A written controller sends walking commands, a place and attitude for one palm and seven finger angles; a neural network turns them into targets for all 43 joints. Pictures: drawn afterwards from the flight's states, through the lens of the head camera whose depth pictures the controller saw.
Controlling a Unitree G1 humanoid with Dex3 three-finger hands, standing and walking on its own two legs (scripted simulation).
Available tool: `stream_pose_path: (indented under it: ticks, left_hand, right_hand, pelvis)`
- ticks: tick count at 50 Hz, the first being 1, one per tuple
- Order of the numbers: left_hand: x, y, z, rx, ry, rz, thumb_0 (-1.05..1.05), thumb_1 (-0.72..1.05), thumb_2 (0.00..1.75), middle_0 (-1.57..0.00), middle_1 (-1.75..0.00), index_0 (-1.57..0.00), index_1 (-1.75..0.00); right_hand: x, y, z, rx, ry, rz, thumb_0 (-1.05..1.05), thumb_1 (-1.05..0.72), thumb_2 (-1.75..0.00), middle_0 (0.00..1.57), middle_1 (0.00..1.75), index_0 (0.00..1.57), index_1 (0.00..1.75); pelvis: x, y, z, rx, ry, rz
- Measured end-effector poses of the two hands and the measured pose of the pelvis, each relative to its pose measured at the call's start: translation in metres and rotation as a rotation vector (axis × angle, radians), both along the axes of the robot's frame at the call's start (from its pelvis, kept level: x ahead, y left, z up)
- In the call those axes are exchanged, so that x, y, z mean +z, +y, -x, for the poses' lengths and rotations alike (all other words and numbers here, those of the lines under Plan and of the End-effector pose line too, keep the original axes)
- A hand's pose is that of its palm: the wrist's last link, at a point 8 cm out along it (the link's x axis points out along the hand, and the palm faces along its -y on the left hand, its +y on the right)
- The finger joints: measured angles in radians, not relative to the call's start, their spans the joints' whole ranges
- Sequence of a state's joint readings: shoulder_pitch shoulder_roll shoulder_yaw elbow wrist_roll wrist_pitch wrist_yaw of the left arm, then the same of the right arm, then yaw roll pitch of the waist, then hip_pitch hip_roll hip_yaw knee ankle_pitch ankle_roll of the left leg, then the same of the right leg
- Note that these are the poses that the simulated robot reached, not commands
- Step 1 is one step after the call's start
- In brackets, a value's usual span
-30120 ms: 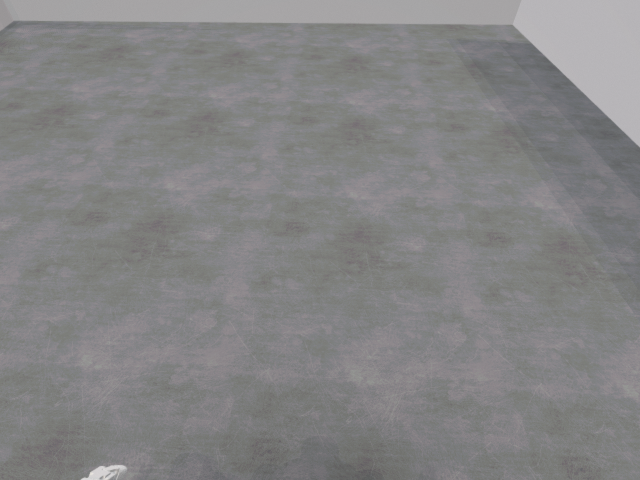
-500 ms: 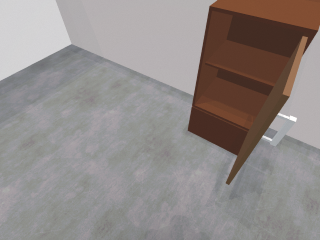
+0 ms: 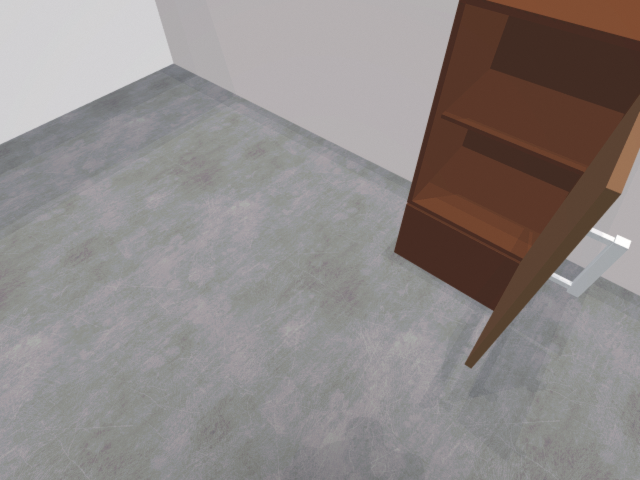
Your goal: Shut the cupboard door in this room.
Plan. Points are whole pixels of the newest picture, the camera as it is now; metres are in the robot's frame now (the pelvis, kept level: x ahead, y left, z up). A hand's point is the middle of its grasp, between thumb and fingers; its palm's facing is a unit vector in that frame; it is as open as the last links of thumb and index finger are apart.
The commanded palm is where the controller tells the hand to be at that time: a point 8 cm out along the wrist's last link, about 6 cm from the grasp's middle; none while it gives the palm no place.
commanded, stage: turn or walk to find it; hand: left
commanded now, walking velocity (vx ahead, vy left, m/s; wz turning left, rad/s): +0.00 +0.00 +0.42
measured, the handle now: (583, 262) +0.45 -0.39 -0.03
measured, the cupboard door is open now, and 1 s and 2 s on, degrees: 91 91 91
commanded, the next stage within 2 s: none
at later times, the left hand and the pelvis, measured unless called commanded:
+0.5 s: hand out of the picture +0.06 +0.18 -0.14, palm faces +0.20 -0.93 -0.31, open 7.3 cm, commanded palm none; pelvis +0.00 -0.04 +0.00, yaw +12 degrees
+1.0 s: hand out of the picture -0.11 +0.16 -0.18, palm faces +0.47 -0.85 -0.25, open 7.4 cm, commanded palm none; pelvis +0.00 -0.02 +0.00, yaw +25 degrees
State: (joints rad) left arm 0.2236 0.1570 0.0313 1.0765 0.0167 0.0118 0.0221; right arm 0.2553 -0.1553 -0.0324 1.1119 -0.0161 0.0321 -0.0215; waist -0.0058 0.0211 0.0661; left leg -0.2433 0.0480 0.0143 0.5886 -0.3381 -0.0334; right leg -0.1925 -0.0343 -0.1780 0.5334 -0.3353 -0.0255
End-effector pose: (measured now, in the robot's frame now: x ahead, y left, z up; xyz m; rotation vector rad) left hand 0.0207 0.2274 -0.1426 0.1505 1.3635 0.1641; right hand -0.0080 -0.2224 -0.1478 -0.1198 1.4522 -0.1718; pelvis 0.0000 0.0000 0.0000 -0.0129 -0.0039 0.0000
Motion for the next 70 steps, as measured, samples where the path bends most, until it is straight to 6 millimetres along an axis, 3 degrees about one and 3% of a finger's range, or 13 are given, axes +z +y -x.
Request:
stream_pose_path:
  ticks: [5,12,18,22,29,35,42,46,49,53,58,64,70]
  left_hand:
    - [-0.009,0.018,0.003,0.039,-0.003,0.008,0.0,0.91,0.9,-0.2,-0.3,-0.21,-0.3]
    - [0.008,0.033,-0.013,0.066,-0.052,-0.035,0.0,0.91,0.9,-0.2,-0.3,-0.2,-0.3]
    - [0.023,0.024,-0.034,0.075,-0.134,-0.084,0.0,0.91,0.9,-0.2,-0.3,-0.2,-0.3]
    - [0.029,0.007,-0.035,0.09,-0.186,-0.126,0.0,0.91,0.9,-0.2,-0.3,-0.2,-0.3]
    - [0.04,-0.023,0.004,0.178,-0.138,-0.126,0.0,0.91,0.9,-0.2,-0.3,-0.2,-0.3]
    - [0.034,-0.043,0.048,0.265,-0.063,-0.092,0.0,0.91,0.9,-0.2,-0.3,-0.21,-0.3]
    - [0.018,-0.048,0.109,0.384,0.039,-0.05,0.0,0.9,0.9,-0.2,-0.3,-0.21,-0.3]
    - [0.002,-0.039,0.142,0.452,0.079,-0.026,0.0,0.9,0.9,-0.2,-0.3,-0.21,-0.3]
    - [-0.005,-0.029,0.154,0.485,0.104,-0.019,0.0,0.91,0.9,-0.2,-0.3,-0.21,-0.3]
    - [0.003,-0.015,0.146,0.507,0.065,-0.027,0.0,0.91,0.9,-0.2,-0.3,-0.2,-0.3]
    - [0.012,-0.001,0.118,0.503,-0.03,-0.057,0.0,0.91,0.9,-0.2,-0.3,-0.2,-0.3]
    - [0.022,0.0,0.076,0.485,-0.12,-0.098,0.0,0.91,0.9,-0.2,-0.3,-0.2,-0.3]
    - [0.031,-0.021,0.047,0.478,-0.195,-0.152,0.0,0.91,0.9,-0.2,-0.3,-0.2,-0.3]
  right_hand:
    - [0.006,0.002,-0.029,0.052,-0.056,0.034,0.0,-0.91,-0.9,0.2,0.3,0.2,0.3]
    - [0.016,-0.001,-0.057,0.12,-0.106,0.038,0.0,-0.91,-0.89,0.2,0.3,0.2,0.3]
    - [0.008,-0.022,-0.078,0.162,-0.125,0.013,0.0,-0.9,-0.89,0.2,0.3,0.2,0.3]
    - [-0.008,-0.044,-0.096,0.19,-0.138,-0.011,0.0,-0.9,-0.89,0.2,0.3,0.2,0.3]
    - [0.002,-0.065,-0.136,0.272,-0.16,-0.013,0.01,-0.91,-0.9,0.2,0.3,0.2,0.3]
    - [0.008,-0.061,-0.162,0.358,-0.158,-0.006,0.0,-0.91,-0.9,0.2,0.3,0.19,0.3]
    - [0.015,-0.022,-0.197,0.488,-0.202,-0.005,0.01,-0.91,-0.9,0.2,0.3,0.19,0.3]
    - [0.019,0.013,-0.216,0.565,-0.269,-0.004,0.01,-0.91,-0.9,0.2,0.3,0.19,0.3]
    - [0.025,0.033,-0.22,0.602,-0.308,-0.009,0.0,-0.91,-0.9,0.2,0.3,0.2,0.3]
    - [0.033,0.044,-0.215,0.619,-0.304,-0.008,0.0,-0.91,-0.89,0.2,0.3,0.2,0.3]
    - [0.032,0.041,-0.203,0.615,-0.268,-0.018,0.0,-0.9,-0.89,0.2,0.3,0.2,0.3]
    - [0.018,0.014,-0.189,0.595,-0.19,-0.027,0.0,-0.9,-0.89,0.21,0.3,0.2,0.3]
    - [-0.006,-0.022,-0.19,0.586,-0.11,-0.035,0.01,-0.9,-0.89,0.21,0.3,0.2,0.3]
  pelvis:
    - [-0.004,0.012,0.001,0.026,0.008,-0.017]
    - [0.006,0.008,0.002,0.08,0.039,-0.016]
    - [0.005,-0.013,0.001,0.131,0.041,-0.026]
    - [-0.003,-0.034,-0.002,0.175,0.03,-0.033]
    - [0.008,-0.052,-0.006,0.245,0.02,-0.064]
    - [0.01,-0.057,-0.009,0.297,0.024,-0.063]
    - [0.006,-0.048,-0.005,0.363,0.025,-0.041]
    - [-0.003,-0.033,0.0,0.409,0.021,-0.014]
    - [-0.004,-0.026,0.004,0.428,0.014,-0.021]
    - [0.004,-0.021,0.005,0.459,0.012,-0.004]
    - [0.009,-0.022,0.003,0.486,0.014,-0.003]
    - [0.007,-0.037,-0.006,0.532,0.022,-0.012]
    - [-0.002,-0.058,-0.02,0.59,0.024,-0.026]
